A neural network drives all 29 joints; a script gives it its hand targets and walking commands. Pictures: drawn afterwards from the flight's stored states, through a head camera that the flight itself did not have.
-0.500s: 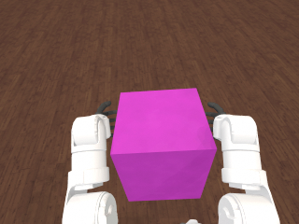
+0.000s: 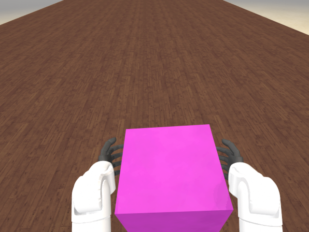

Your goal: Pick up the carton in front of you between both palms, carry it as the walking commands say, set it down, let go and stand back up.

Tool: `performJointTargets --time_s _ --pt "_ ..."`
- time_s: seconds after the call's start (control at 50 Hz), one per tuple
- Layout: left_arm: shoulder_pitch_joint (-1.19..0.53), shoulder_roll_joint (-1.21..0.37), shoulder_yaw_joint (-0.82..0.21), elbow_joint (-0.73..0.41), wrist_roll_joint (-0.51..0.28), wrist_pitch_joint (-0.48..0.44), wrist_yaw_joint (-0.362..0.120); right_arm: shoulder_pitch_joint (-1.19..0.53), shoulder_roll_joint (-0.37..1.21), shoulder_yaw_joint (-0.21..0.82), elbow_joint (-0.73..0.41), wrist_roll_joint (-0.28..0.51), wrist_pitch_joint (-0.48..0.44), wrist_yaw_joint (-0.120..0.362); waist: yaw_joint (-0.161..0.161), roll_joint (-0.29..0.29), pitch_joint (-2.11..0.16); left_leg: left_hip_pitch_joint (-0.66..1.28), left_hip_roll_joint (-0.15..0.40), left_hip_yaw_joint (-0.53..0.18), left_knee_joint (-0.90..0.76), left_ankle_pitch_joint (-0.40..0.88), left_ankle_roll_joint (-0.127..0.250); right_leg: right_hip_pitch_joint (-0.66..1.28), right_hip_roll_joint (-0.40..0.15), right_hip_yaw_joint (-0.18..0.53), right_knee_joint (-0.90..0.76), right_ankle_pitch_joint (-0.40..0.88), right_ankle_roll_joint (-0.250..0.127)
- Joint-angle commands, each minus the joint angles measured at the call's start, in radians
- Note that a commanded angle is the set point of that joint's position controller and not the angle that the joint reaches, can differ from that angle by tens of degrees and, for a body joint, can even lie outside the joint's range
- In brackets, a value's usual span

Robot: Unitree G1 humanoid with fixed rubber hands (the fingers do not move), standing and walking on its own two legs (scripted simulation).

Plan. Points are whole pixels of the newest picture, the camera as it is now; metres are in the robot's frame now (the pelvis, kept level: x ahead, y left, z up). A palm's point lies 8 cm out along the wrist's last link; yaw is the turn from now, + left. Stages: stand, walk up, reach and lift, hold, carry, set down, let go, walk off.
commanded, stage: carry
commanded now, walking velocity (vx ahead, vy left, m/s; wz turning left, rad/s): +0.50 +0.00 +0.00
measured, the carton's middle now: (170, 186) +0.27 +0.00 +0.03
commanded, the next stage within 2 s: none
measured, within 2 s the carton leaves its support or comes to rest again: neither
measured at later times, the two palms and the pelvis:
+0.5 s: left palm (135, 102) +0.55 +0.12 +0.10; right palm (218, 105) +0.55 -0.18 +0.09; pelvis +0.28 -0.03 +0.00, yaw +1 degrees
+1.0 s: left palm (134, 84) +0.68 +0.14 +0.10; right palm (207, 85) +0.67 -0.16 +0.10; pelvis +0.41 -0.01 +0.01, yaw +0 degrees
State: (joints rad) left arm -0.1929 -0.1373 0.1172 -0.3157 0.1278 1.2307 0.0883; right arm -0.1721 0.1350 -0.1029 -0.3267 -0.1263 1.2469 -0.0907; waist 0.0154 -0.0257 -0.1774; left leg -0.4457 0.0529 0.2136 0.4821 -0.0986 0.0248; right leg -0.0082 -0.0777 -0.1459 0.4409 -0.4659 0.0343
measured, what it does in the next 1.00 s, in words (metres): walks ahead: right foot, then left foot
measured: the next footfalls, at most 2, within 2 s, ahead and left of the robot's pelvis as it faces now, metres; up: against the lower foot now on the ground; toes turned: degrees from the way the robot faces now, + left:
right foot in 0.42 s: +0.42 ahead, -0.12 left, +0.00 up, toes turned +2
left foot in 0.66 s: +0.38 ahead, +0.10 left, +0.00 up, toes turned -5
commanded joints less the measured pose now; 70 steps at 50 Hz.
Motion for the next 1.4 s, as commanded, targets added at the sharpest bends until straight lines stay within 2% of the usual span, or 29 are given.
performJointTargets --time_s 0.0,0.02,0.04,0.06,0.08,0.1,0.14,0.2,0.24,0.32,0.36,0.38,0.4,0.42,0.44,0.46,0.5,0.52,0.58,0.62,0.66,0.68,0.7,0.72,0.78,0.84,1.06,1.28,1.38 --pt "-0.444 -0.820 -0.690 0.013 -0.403 0.038 -0.270 -0.438 0.830 0.645 0.062 0.373 0.000 0.255 -0.041 0.231 -0.144 0.564 0.250 -0.471 -0.162 -0.304 0.117 -0.517 0.025 -0.062 0.471 0.278 0.002" --pt "-0.478 -0.829 -0.697 0.017 -0.414 0.043 -0.271 -0.437 0.851 0.641 0.084 0.373 -0.004 0.256 -0.047 0.376 -0.152 0.655 0.374 -0.729 -0.266 -0.229 0.215 -0.718 0.086 0.004 0.686 -0.036 0.001" --pt "-0.491 -0.864 -0.699 0.033 -0.422 0.036 -0.275 -0.456 0.877 0.647 0.064 0.390 -0.008 0.258 -0.041 0.274 -0.139 0.620 0.389 -0.697 -0.249 -0.116 0.226 -0.767 0.025 0.096 0.802 -0.052 -0.029" --pt "-0.507 -0.893 -0.699 0.035 -0.430 0.024 -0.279 -0.493 0.911 0.666 0.047 0.406 -0.015 0.259 -0.042 0.176 -0.154 0.572 0.365 -0.617 -0.229 -0.052 0.214 -0.760 -0.014 0.129 0.834 -0.019 -0.046" --pt "-0.514 -0.921 -0.705 0.034 -0.435 0.012 -0.281 -0.531 0.938 0.681 0.021 0.421 -0.024 0.261 -0.038 0.092 -0.162 0.514 0.347 -0.534 -0.237 -0.076 0.181 -0.742 -0.049 0.143 0.800 0.041 -0.049" --pt "-0.512 -0.939 -0.708 0.030 -0.434 0.001 -0.279 -0.562 0.959 0.696 0.000 0.435 -0.033 0.264 -0.028 0.058 -0.163 0.445 0.319 -0.446 -0.268 -0.131 0.141 -0.696 -0.073 0.154 0.717 0.107 -0.045" --pt "-0.504 -0.951 -0.718 0.014 -0.426 -0.016 -0.270 -0.580 0.973 0.718 -0.019 0.454 -0.048 0.270 -0.024 0.118 -0.152 0.373 0.274 -0.312 -0.316 -0.194 0.105 -0.632 -0.060 0.107 0.579 0.191 -0.033" --pt "-0.454 -0.951 -0.718 0.011 -0.413 -0.028 -0.256 -0.539 0.949 0.722 -0.028 0.460 -0.054 0.272 -0.026 0.146 -0.128 0.373 0.242 -0.215 -0.354 -0.170 0.113 -0.607 -0.048 0.057 0.353 0.266 -0.013" --pt "-0.426 -0.935 -0.714 0.001 -0.405 -0.027 -0.250 -0.522 0.926 0.720 -0.045 0.458 -0.052 0.270 -0.031 0.145 -0.109 0.399 0.221 -0.162 -0.341 -0.073 0.104 -0.581 -0.026 0.016 0.218 0.323 -0.014" --pt "-0.400 -0.888 -0.707 -0.025 -0.406 -0.007 -0.247 -0.461 0.881 0.702 -0.055 0.428 -0.033 0.260 -0.038 0.168 -0.090 0.457 0.182 -0.058 -0.220 0.280 0.058 -0.497 0.020 -0.056 0.087 0.434 -0.026" --pt "-0.388 -0.870 -0.701 -0.025 -0.408 0.005 -0.251 -0.447 0.863 0.693 -0.046 0.412 -0.022 0.256 -0.024 0.158 -0.094 0.435 0.151 -0.003 -0.095 0.356 0.015 -0.357 0.053 -0.097 -0.009 0.528 -0.029" --pt "-0.387 -0.857 -0.697 -0.024 -0.407 0.009 -0.254 -0.443 0.851 0.689 -0.041 0.408 -0.017 0.256 -0.016 0.123 -0.104 0.384 0.124 0.025 0.004 0.378 -0.020 -0.228 0.066 -0.118 -0.073 0.599 -0.027" --pt "-0.393 -0.846 -0.691 -0.019 -0.405 0.015 -0.257 -0.442 0.835 0.686 -0.035 0.405 -0.012 0.255 -0.009 0.102 -0.141 0.287 0.103 0.023 0.108 0.280 -0.058 -0.058 0.004 -0.059 -0.074 0.687 -0.030" --pt "-0.386 -0.831 -0.680 -0.008 -0.399 0.020 -0.258 -0.461 0.820 0.686 -0.039 0.407 -0.005 0.255 0.002 -0.067 -0.216 0.144 0.060 0.005 0.311 -0.085 -0.094 0.127 -0.201 0.171 -0.006 1.051 -0.080" --pt "-0.382 -0.822 -0.658 0.039 -0.390 0.016 -0.260 -0.487 0.842 0.702 -0.044 0.422 0.007 0.251 0.013 -0.233 -0.300 -0.070 -0.026 -0.048 0.484 -0.423 -0.111 0.332 -0.338 0.365 -0.003 1.168 -0.238" --pt "-0.357 -0.857 -0.661 0.032 -0.403 0.009 -0.260 -0.480 0.856 0.703 -0.040 0.425 0.006 0.254 0.001 -0.200 -0.310 -0.083 -0.002 -0.135 0.529 -0.508 -0.095 0.267 -0.348 0.402 -0.073 1.065 -0.261" --pt "-0.416 -0.936 -0.684 -0.012 -0.423 -0.008 -0.265 -0.542 0.911 0.717 -0.070 0.436 -0.012 0.261 -0.006 -0.110 -0.286 -0.045 0.037 -0.186 0.393 -0.511 -0.056 0.160 -0.299 0.303 -0.122 0.888 -0.209" --pt "-0.440 -0.961 -0.692 -0.029 -0.430 -0.016 -0.268 -0.559 0.931 0.725 -0.079 0.437 -0.023 0.259 -0.009 -0.099 -0.265 0.005 0.043 -0.179 0.274 -0.488 -0.050 0.094 -0.271 0.236 -0.140 0.825 -0.181" --pt "-0.436 -0.973 -0.703 -0.059 -0.439 -0.032 -0.269 -0.527 0.961 0.743 -0.089 0.433 -0.046 0.248 -0.006 -0.107 -0.299 0.158 0.008 -0.118 0.087 -0.317 -0.048 0.027 -0.215 0.117 -0.132 0.739 -0.147" --pt "-0.422 -0.952 -0.708 -0.075 -0.439 -0.034 -0.270 -0.490 0.951 0.737 -0.101 0.422 -0.051 0.243 -0.012 -0.078 -0.311 0.258 0.016 -0.080 -0.066 -0.101 -0.050 -0.019 -0.175 0.044 -0.076 0.680 -0.127" --pt "-0.399 -0.925 -0.705 -0.062 -0.428 -0.029 -0.272 -0.474 0.925 0.724 -0.105 0.414 -0.042 0.243 -0.012 -0.054 -0.290 0.336 0.092 -0.121 -0.126 0.061 -0.047 -0.109 -0.139 0.018 -0.040 0.518 -0.078" --pt "-0.407 -0.913 -0.706 -0.059 -0.424 -0.021 -0.274 -0.480 0.910 0.716 -0.093 0.406 -0.035 0.244 -0.005 0.008 -0.258 0.311 0.148 -0.172 -0.085 0.164 -0.039 -0.120 -0.104 0.008 -0.022 0.466 -0.052" --pt "-0.418 -0.907 -0.711 -0.047 -0.424 -0.010 -0.275 -0.474 0.902 0.708 -0.069 0.399 -0.029 0.248 -0.006 0.056 -0.226 0.307 0.157 -0.165 -0.038 0.226 -0.029 -0.134 -0.098 0.022 -0.010 0.504 -0.040" --pt "-0.410 -0.897 -0.710 -0.020 -0.420 -0.003 -0.275 -0.455 0.895 0.699 -0.037 0.393 -0.022 0.252 -0.008 0.069 -0.204 0.305 0.155 -0.161 -0.023 0.272 -0.025 -0.141 -0.100 0.026 0.022 0.571 -0.036" --pt "-0.404 -0.880 -0.705 0.031 -0.409 0.007 -0.275 -0.427 0.884 0.676 0.035 0.386 -0.017 0.262 -0.014 0.068 -0.179 0.285 0.139 -0.154 0.011 0.421 -0.030 -0.141 -0.101 0.032 0.090 0.735 -0.028" --pt "-0.431 -0.896 -0.701 0.051 -0.410 0.003 -0.275 -0.466 0.900 0.676 0.049 0.398 -0.020 0.266 -0.015 0.066 -0.191 0.294 0.132 -0.147 0.035 0.511 -0.032 -0.143 -0.088 0.023 0.117 0.768 -0.022" --pt "-0.428 -0.928 -0.705 0.044 -0.404 -0.019 -0.264 -0.495 0.922 0.706 0.016 0.417 -0.038 0.265 -0.016 0.037 -0.237 0.287 0.119 -0.141 0.069 0.428 -0.021 -0.104 -0.092 0.032 0.139 0.789 -0.042" --pt "-0.433 -0.928 -0.701 0.129 -0.346 -0.151 -0.283 -0.487 0.916 0.697 0.108 0.351 -0.171 0.278 -0.015 0.032 -0.169 0.261 0.117 -0.154 0.015 0.218 -0.005 -0.152 -0.100 0.052 0.082 0.591 -0.050" --pt "-0.405 -0.887 -0.653 0.193 -0.295 -0.220 -0.281 -0.468 0.877 0.650 0.168 0.302 -0.241 0.275 -0.015 0.028 -0.142 0.245 0.114 -0.162 -0.018 0.114 0.001 -0.162 -0.101 0.060 0.046 0.507 -0.052"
